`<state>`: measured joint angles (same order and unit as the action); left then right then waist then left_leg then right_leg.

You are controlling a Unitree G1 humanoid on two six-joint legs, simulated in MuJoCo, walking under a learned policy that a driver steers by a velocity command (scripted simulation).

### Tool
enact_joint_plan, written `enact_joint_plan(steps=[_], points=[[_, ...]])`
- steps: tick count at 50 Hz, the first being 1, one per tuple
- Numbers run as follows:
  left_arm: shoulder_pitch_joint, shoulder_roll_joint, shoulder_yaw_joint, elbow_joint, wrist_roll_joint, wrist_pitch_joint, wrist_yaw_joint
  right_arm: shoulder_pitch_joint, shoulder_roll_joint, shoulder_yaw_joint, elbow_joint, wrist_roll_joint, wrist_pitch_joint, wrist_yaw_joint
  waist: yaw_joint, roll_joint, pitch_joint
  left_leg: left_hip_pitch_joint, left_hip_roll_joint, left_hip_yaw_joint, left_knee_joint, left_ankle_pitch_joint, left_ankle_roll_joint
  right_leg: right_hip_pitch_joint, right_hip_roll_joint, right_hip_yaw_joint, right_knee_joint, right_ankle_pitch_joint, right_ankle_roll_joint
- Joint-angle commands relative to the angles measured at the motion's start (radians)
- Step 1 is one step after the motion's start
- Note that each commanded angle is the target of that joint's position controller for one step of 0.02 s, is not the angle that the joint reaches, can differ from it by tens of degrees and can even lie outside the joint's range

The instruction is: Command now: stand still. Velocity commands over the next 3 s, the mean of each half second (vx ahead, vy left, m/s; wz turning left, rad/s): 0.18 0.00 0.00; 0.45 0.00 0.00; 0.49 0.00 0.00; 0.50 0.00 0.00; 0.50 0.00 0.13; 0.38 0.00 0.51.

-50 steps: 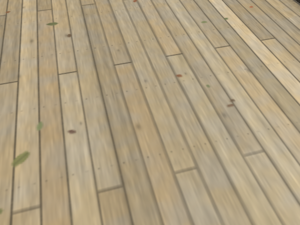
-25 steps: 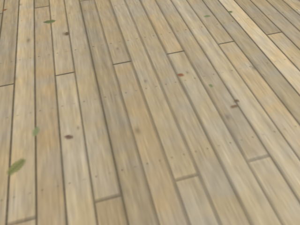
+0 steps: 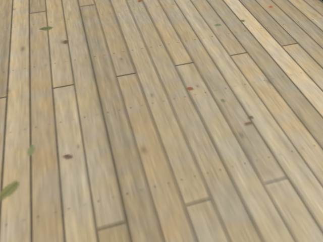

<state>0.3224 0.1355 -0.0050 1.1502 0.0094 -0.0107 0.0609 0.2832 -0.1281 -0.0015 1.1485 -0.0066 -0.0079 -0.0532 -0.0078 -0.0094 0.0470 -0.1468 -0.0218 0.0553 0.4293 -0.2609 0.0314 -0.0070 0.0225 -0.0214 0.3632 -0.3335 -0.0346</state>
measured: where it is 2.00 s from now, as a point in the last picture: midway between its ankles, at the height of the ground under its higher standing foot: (153, 161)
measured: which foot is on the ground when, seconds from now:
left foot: down 0.00-0.26, up 0.28-0.46, down 0.48-1.00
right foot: down 0.00-0.48, up 0.50-0.98, down 1.00-1.00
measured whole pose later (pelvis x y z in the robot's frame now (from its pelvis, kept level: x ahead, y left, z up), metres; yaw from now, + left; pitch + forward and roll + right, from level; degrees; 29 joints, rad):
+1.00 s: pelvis +0.31 +0.06 -0.02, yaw +1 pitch +0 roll +0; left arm 0.00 0.16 0.04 0.90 0.02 -0.07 -0.02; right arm 0.53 -0.14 -0.02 1.12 -0.02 -0.10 -0.02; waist -0.05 0.00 0.08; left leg 0.16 -0.05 0.07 0.33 -0.46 0.06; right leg -0.47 0.03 -0.13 0.52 -0.12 -0.14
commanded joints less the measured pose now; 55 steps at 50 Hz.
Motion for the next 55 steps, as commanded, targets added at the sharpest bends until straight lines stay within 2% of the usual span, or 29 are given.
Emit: enact_joint_plan(steps=[1,7,8,11,12,14,15,17,19,21,23,24,25,26,27,28,29,32,38,41,44,47,49,50,51,52,53,54,55], points=[[0.111,0.06,0.006,0.01,0.0,0.001,0.001,0.077,-0.073,-0.01,-0.003,-0.001,-0.002,-0.001,0.006,0.005,0.023,0.035,0.126,-0.114,-0.04,0.392,0.03,-0.064,-0.12,0.074,-0.034,0.382,-0.018],[0.112,0.054,0.001,0.015,0.0,-0.001,0.0,0.089,-0.068,-0.009,0.005,-0.001,0.0,0.001,0.003,0.007,0.038,0.03,0.123,-0.116,-0.058,0.34,0.028,-0.086,-0.121,0.078,-0.048,0.327,-0.018],[0.122,0.049,-0.001,0.018,0.002,-0.001,-0.001,0.095,-0.063,-0.008,0.009,-0.002,0.001,0.002,0.005,0.008,0.022,0.034,0.113,-0.113,-0.066,0.259,0.03,-0.082,-0.114,0.077,-0.061,0.244,-0.022],[0.15,0.079,0.017,0.019,0.008,0.003,-0.007,0.083,-0.084,-0.024,-0.004,-0.007,0.011,0.012,0.016,-0.031,0.08,-0.067,0.04,-0.071,0.012,-0.173,0.059,-0.134,-0.094,0.11,-0.059,-0.171,-0.079],[0.174,0.093,0.024,0.017,0.007,0.003,-0.01,0.065,-0.077,-0.026,-0.019,-0.011,0.01,0.019,0.031,-0.066,0.13,-0.159,0.019,-0.056,0.064,-0.27,0.062,-0.147,-0.128,0.177,-0.092,-0.317,-0.11],[0.252,0.133,0.041,0.029,0.002,-0.001,-0.012,-0.005,-0.039,-0.019,-0.07,-0.024,-0.004,0.036,0.068,-0.149,0.223,-0.354,-0.008,0.028,0.24,-0.257,0.052,-0.114,-0.27,0.366,-0.21,-0.494,-0.191],[0.262,0.138,0.046,0.03,0.006,-0.007,-0.012,-0.048,-0.04,-0.019,-0.1,-0.032,-0.015,0.042,0.076,-0.15,0.262,-0.417,0.026,0.034,0.306,-0.212,0.052,-0.111,-0.33,0.428,-0.234,-0.46,-0.225],[0.272,0.142,0.052,0.025,0.023,-0.025,-0.017,-0.097,-0.076,-0.032,-0.146,-0.026,-0.036,0.053,0.079,-0.117,0.256,-0.532,0.069,-0.005,0.404,-0.232,0.053,-0.032,-0.368,0.452,-0.237,-0.298,-0.252],[0.248,0.148,0.057,0.012,0.025,-0.043,-0.02,-0.107,-0.095,-0.044,-0.179,-0.015,-0.054,0.066,0.056,-0.091,0.222,-0.541,0.096,-0.027,0.377,-0.209,0.05,0.018,-0.354,0.384,-0.214,-0.131,-0.23],[0.194,0.153,0.06,-0.008,0.019,-0.054,-0.025,-0.075,-0.09,-0.052,-0.19,-0.003,-0.06,0.076,0.013,-0.086,0.18,-0.373,0.068,0.007,0.279,-0.126,0.049,-0.061,-0.304,0.275,-0.183,-0.01,-0.185],[0.116,0.158,0.059,-0.033,0.004,-0.061,-0.032,0.127,-0.073,-0.065,-0.126,0.003,-0.058,0.078,-0.095,-0.052,0.117,0.03,-0.021,0.079,0.146,-0.008,0.055,-0.288,-0.211,0.135,-0.052,0.118,-0.129],[0.12,0.146,0.053,-0.036,0.01,-0.069,-0.039,0.272,-0.108,-0.086,-0.074,0.0,-0.059,0.071,-0.152,0.026,0.053,0.228,-0.031,0.056,0.107,-0.022,0.061,-0.374,-0.147,0.06,0.141,0.232,-0.103],[0.105,0.086,0.035,-0.079,0.002,-0.075,-0.051,0.414,-0.21,-0.112,-0.06,-0.018,-0.065,0.056,-0.204,0.271,-0.012,0.34,0.235,-0.365,-0.131,-0.308,0.131,-0.533,-0.013,-0.075,0.521,0.115,-0.035],[0.119,0.085,0.041,-0.105,0.015,-0.075,-0.06,0.463,-0.235,-0.11,-0.033,-0.015,-0.052,0.057,-0.165,0.326,-0.044,0.316,0.385,-0.743,-0.311,-0.422,0.203,-0.633,0.05,-0.008,0.778,-0.204,-0.041],[0.087,0.081,0.043,-0.12,0.027,-0.067,-0.067,0.301,-0.209,-0.097,-0.069,-0.016,-0.044,0.053,-0.07,0.17,0.052,0.186,0.391,-0.696,-0.305,-0.514,0.196,-0.67,-0.035,0.054,0.89,-0.128,-0.064],[0.051,0.073,0.04,-0.129,0.025,-0.07,-0.075,0.185,-0.179,-0.087,-0.113,-0.012,-0.049,0.056,-0.04,0.054,0.108,0.08,0.367,-0.583,-0.299,-0.4,0.183,-0.66,-0.076,0.06,0.884,-0.014,-0.072],[0.051,0.058,0.04,-0.129,0.017,-0.074,-0.078,0.129,-0.17,-0.079,-0.13,-0.011,-0.058,0.058,-0.007,0.016,0.105,0.032,0.323,-0.472,-0.306,-0.252,0.167,-0.619,-0.101,0.059,0.841,0.053,-0.072],[0.085,0.067,0.05,-0.123,0.025,-0.051,-0.084,0.157,-0.111,-0.052,-0.109,-0.009,-0.085,0.051,0.033,0.05,0.069,0.025,0.243,-0.273,-0.304,0.064,0.14,-0.553,-0.111,0.024,0.769,0.11,-0.049],[-0.179,0.078,0.058,-0.218,0.02,-0.03,-0.094,0.279,-0.113,-0.033,-0.073,-0.009,-0.097,0.043,-0.005,0.068,0.102,0.121,0.217,-0.143,-0.309,0.383,0.147,-0.72,-0.099,-0.046,0.583,0.221,-0.013],[-0.309,0.061,0.049,-0.266,0.012,-0.033,-0.097,0.295,-0.109,-0.027,-0.07,-0.009,-0.102,0.04,-0.025,0.081,0.115,0.124,0.2,-0.096,-0.304,0.501,0.14,-0.673,-0.069,-0.081,0.394,0.285,-0.01],[-0.372,0.069,0.046,-0.294,0.007,-0.037,-0.095,0.313,-0.123,-0.029,-0.06,-0.01,-0.105,0.033,-0.033,0.094,0.115,0.171,0.214,-0.077,-0.289,0.602,0.14,-0.607,-0.043,-0.105,0.27,0.302,-0.038],[-0.311,0.097,0.06,-0.29,0.008,-0.047,-0.082,0.277,-0.149,-0.035,-0.06,-0.015,-0.108,0.027,0.015,0.102,0.062,0.243,0.231,-0.049,-0.164,0.921,0.129,-0.477,0.006,-0.12,0.215,0.232,-0.093],[-0.089,0.135,0.084,-0.219,0.007,-0.059,-0.067,0.249,-0.173,-0.043,-0.063,-0.02,-0.1,0.026,0.105,0.105,-0.06,0.262,0.22,-0.033,0.103,1.061,0.116,-0.26,0.056,-0.121,0.165,0.185,-0.132],[0.058,0.162,0.098,-0.174,0.02,-0.067,-0.059,0.232,-0.176,-0.044,-0.068,-0.012,-0.096,0.029,0.17,0.087,-0.129,0.146,0.191,-0.015,0.309,0.907,0.105,-0.049,0.012,-0.076,0.102,0.209,-0.155],[0.207,0.253,0.123,-0.151,0.044,-0.07,-0.052,0.244,-0.128,-0.033,-0.099,-0.005,-0.095,0.035,0.199,-0.027,-0.25,-0.053,0.117,0.025,0.644,0.465,0.094,0.169,-0.243,0.215,0.088,0.075,-0.208],[0.179,0.28,0.131,-0.156,0.032,-0.058,-0.064,0.351,-0.065,-0.034,-0.102,0.032,-0.092,0.05,0.114,-0.215,-0.335,-0.38,-0.078,-0.029,0.987,-0.243,0.064,0.335,-0.454,0.742,-0.085,-0.011,-0.359],[0.05,0.243,0.123,-0.174,0.005,-0.053,-0.072,0.25,-0.14,-0.048,-0.124,0.007,-0.087,0.046,0.08,-0.054,-0.205,-0.473,0.007,-0.114,1.003,-0.152,0.083,0.206,-0.406,0.655,-0.135,-0.109,-0.324],[-0.032,0.174,0.103,-0.189,0.0,-0.06,-0.076,0.149,-0.145,-0.052,-0.154,-0.002,-0.091,0.051,0.066,-0.007,-0.087,-0.485,0.046,-0.111,0.951,-0.07,0.085,0.065,-0.373,0.511,-0.162,-0.074,-0.291],[-0.055,0.124,0.088,-0.179,0.007,-0.07,-0.077,0.123,-0.124,-0.051,-0.158,-0.003,-0.092,0.053,0.031,0.043,-0.011,-0.444,0.079,-0.108,0.88,-0.031,0.083,-0.057,-0.331,0.407,-0.195,0.049,-0.256]])
Next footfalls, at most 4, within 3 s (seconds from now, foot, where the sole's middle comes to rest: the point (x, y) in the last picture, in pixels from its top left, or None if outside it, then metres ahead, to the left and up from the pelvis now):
0.48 left None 0.14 0.14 -0.78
1.00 right None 0.49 -0.01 -0.78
1.56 left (131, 178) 0.80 0.16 -0.78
2.14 right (165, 126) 1.11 0.00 -0.78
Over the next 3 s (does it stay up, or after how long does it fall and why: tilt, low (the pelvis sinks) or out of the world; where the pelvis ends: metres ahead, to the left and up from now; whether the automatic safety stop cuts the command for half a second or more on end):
stays up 1.35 0.14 0.00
